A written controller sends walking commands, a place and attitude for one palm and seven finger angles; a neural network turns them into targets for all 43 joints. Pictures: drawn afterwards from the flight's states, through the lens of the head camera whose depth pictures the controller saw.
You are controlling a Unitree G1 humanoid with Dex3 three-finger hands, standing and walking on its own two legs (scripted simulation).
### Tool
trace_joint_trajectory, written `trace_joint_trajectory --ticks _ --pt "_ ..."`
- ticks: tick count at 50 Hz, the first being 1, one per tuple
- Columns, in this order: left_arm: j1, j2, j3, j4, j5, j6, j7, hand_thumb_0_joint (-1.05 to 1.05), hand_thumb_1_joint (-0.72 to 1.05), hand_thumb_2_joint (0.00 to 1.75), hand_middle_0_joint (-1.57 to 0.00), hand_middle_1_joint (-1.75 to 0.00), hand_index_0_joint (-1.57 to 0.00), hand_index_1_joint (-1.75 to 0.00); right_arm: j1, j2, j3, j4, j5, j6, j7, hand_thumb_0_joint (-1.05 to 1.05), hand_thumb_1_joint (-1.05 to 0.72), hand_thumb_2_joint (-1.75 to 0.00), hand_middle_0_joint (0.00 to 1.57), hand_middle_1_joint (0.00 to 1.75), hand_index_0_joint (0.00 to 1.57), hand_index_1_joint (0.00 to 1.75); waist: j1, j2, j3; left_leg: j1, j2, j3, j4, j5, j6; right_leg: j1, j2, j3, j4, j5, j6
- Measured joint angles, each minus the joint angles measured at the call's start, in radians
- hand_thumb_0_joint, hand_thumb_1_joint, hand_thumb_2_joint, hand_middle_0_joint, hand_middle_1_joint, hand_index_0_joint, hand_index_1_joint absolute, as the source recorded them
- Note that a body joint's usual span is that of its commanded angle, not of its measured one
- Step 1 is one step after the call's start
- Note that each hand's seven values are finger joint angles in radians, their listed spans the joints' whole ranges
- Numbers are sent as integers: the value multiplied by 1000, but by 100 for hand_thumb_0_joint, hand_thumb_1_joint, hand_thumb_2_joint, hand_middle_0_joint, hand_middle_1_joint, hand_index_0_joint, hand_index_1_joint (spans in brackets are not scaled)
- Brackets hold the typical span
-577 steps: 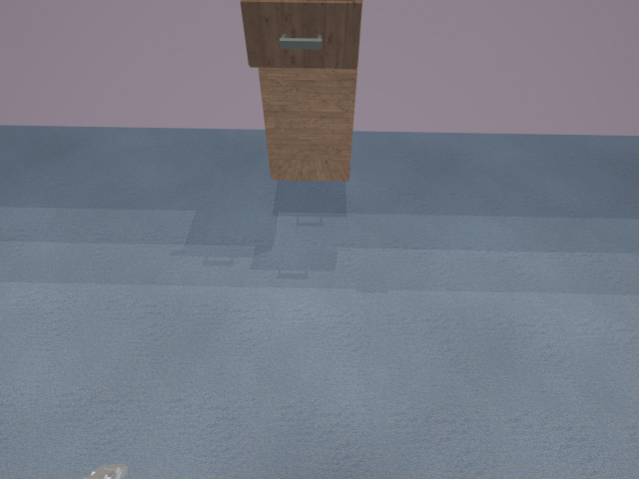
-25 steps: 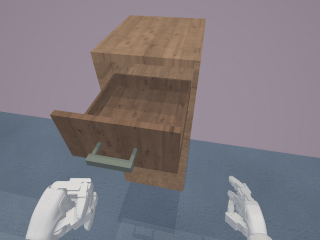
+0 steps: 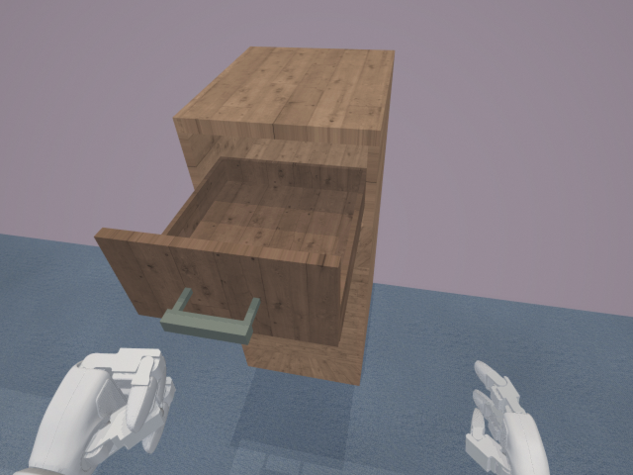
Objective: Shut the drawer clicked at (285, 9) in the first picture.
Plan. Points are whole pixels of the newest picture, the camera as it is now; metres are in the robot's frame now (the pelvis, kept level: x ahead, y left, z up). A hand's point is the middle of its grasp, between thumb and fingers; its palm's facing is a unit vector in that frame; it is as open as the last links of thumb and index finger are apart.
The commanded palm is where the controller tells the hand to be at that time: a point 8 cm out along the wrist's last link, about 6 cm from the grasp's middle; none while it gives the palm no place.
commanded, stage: bring the fist close to the handle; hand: left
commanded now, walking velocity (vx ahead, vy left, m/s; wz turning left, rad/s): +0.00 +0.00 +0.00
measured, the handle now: (213, 313) +0.32 +0.19 +0.04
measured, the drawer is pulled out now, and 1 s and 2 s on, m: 0.30 0.30 0.30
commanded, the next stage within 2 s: push the drawer shut in 1.50 s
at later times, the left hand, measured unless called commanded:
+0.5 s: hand (179, 407) +0.16 +0.16 +0.10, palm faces -0.04 -1.00 -0.09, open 3.3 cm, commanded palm +0.13 +0.21 +0.10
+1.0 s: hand (216, 393) +0.20 +0.14 +0.06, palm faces -0.09 -0.99 -0.05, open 3.3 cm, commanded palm +0.18 +0.20 +0.05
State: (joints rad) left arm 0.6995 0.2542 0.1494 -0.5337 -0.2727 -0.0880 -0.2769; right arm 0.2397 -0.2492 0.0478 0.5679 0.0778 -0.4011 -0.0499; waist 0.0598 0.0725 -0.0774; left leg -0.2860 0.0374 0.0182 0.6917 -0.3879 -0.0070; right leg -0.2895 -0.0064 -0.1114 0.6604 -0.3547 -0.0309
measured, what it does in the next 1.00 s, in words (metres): stands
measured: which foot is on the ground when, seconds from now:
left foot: down 0.00-1.00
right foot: down 0.00-1.00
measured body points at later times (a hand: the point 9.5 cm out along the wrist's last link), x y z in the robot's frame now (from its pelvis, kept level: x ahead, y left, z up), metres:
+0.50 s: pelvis +0.00 +0.00 +0.00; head -0.01 -0.02 +0.45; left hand +0.16 +0.22 +0.11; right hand +0.19 -0.23 -0.05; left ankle -0.01 +0.12 -0.72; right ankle +0.00 -0.10 -0.72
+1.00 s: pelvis +0.00 +0.01 -0.02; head +0.02 -0.01 +0.43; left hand +0.20 +0.20 +0.06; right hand +0.17 -0.22 -0.09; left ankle -0.01 +0.12 -0.72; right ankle +0.00 -0.10 -0.72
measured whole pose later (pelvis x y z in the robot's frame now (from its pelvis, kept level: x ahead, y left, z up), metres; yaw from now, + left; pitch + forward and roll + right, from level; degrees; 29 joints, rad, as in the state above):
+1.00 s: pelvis +0.00 +0.01 -0.02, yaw +0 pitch +6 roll +0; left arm 0.48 0.17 0.02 -0.20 -0.18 -0.26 -0.20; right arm 0.25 -0.24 0.02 0.56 0.02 -0.30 -0.03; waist 0.00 0.05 -0.07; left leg -0.51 0.01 0.03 0.84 -0.44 0.01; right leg -0.53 -0.04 -0.10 0.83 -0.41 -0.02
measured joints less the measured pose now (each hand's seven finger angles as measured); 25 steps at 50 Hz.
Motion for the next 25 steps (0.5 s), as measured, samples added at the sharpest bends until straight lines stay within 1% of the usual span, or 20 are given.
trace_joint_trajectory --ticks 8,11,14,22,25 --pt "-31 2 15 40 -12 4 -14 2 90 90 -140 -160 -140 -160 1 1 4 14 -1 -17 -8 2 -90 -89 20 30 20 30 -2 5 1 2 4 0 -11 8 -6 -2 5 0 -5 5 -6" --pt "-45 -7 13 70 -16 -2 -20 2 90 90 -140 -160 -140 -160 -1 0 4 20 -4 -19 -10 1 -90 -89 20 30 20 30 -4 5 3 -4 4 0 -10 9 -7 -8 4 0 -2 4 -7" --pt "-59 -18 5 104 -10 -10 -20 2 90 90 -140 -160 -140 -160 -1 -2 0 24 -8 -19 -10 1 -90 -89 20 30 20 30 -5 0 5 -15 3 -1 -6 10 -7 -20 3 0 5 3 -7" --pt "-84 -30 -10 177 9 -65 -16 2 90 90 -140 -160 -140 -160 0 -6 -14 32 -20 -9 -7 1 -90 -89 20 30 20 30 -14 -11 10 -49 -2 -3 18 1 -5 -53 -3 -1 30 -7 -5" --pt "-106 -41 -28 197 19 -83 -7 2 90 90 -140 -160 -140 -160 0 -10 -18 33 -25 -8 -4 1 -90 -89 20 30 20 30 -20 -10 17 -64 -5 -5 31 -3 -2 -66 -7 -3 42 -11 -3"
